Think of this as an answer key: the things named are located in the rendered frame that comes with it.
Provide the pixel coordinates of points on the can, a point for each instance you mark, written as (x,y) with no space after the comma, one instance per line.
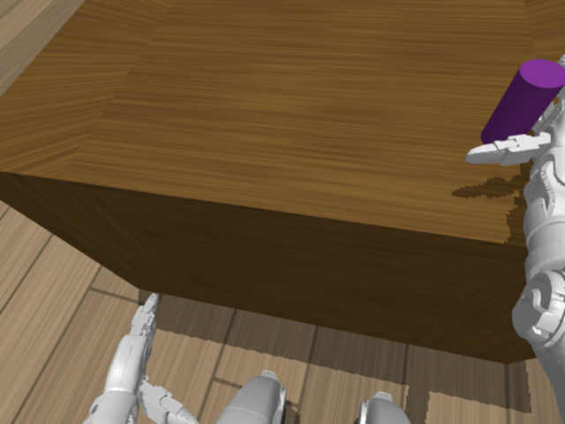
(533,88)

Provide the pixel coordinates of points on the right robot hand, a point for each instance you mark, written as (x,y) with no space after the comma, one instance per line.
(549,133)

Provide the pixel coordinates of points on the left robot arm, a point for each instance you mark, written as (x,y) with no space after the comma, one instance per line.
(115,407)

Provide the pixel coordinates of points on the right robot arm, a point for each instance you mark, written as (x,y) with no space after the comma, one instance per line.
(539,314)

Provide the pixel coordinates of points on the left robot hand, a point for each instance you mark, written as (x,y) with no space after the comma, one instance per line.
(127,371)

